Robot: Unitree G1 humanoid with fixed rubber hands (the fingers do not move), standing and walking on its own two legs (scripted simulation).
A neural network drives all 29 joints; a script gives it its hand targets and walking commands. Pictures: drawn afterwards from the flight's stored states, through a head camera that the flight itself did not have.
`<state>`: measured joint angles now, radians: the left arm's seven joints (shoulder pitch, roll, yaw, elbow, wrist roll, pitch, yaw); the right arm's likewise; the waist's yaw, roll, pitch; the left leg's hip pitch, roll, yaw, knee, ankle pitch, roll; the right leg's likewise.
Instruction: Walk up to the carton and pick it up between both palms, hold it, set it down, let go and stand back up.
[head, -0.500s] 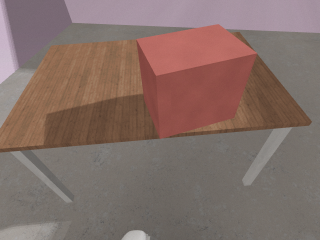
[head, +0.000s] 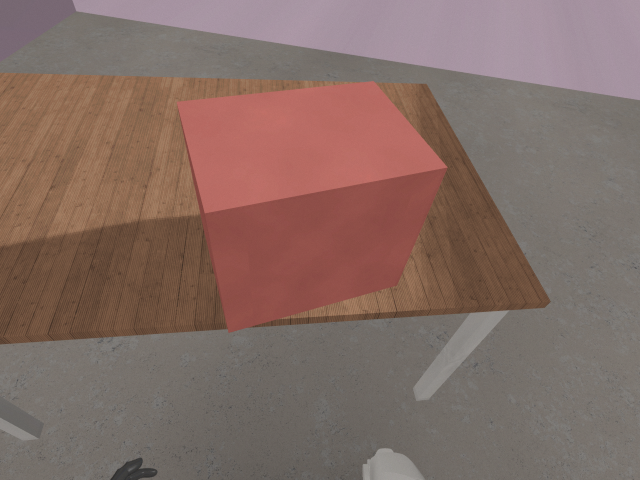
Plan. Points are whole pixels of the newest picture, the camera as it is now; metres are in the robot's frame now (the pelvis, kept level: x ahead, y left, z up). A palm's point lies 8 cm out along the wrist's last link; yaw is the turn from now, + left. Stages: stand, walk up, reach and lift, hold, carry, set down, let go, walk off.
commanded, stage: walk up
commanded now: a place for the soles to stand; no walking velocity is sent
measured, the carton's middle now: (301, 206) +0.52 +0.01 +0.02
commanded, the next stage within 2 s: none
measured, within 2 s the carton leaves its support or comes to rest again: neither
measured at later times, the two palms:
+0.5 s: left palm out of the picture +0.06 +0.27 -0.13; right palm (515, 479) +0.14 -0.27 -0.11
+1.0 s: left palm out of the picture +0.09 +0.27 -0.10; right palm out of the picture +0.10 -0.22 -0.10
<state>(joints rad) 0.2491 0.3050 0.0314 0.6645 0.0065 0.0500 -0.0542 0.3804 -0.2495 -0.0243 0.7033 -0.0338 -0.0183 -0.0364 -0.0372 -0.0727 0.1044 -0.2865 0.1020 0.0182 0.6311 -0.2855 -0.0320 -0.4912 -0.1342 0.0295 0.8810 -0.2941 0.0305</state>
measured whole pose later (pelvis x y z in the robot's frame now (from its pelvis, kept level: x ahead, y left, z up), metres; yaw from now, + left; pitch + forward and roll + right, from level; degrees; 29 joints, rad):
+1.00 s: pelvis +0.00 +0.01 +0.01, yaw +3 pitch -3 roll +0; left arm 0.26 0.24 0.01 0.73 0.01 0.02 -0.01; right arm 0.30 -0.23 0.02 0.70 0.00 0.03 0.01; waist 0.00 0.00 0.05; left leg -0.24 -0.01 0.11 0.58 -0.30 0.06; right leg -0.28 -0.02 0.02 0.56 -0.23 0.02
